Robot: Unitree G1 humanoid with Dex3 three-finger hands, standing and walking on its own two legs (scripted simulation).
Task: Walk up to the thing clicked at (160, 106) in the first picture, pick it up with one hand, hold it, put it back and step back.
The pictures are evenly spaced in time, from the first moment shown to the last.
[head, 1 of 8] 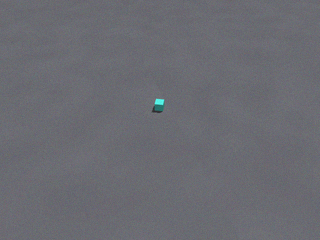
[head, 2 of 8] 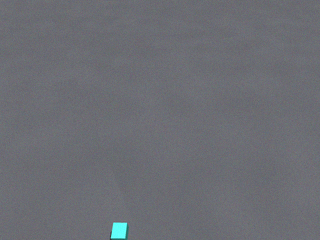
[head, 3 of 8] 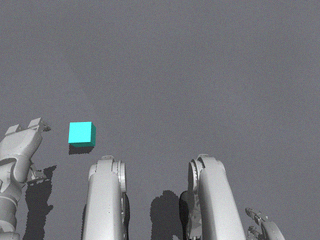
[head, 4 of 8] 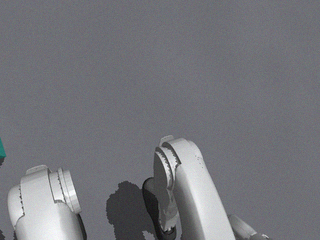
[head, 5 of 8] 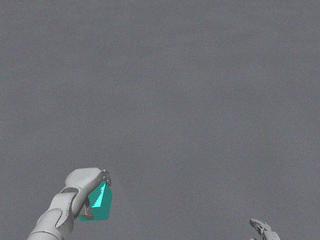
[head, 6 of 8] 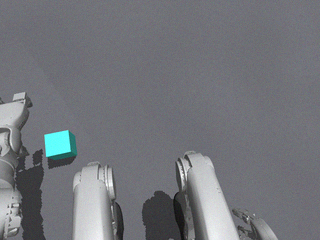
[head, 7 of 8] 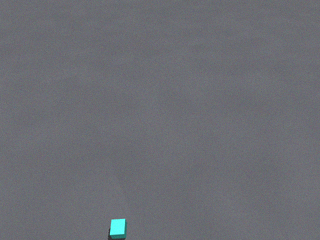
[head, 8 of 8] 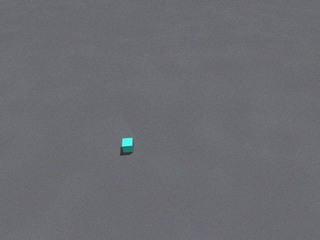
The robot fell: no
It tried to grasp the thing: yes
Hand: left
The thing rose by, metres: 0.65
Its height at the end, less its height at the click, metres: +0.00
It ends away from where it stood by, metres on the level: 0.01
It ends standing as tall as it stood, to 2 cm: yes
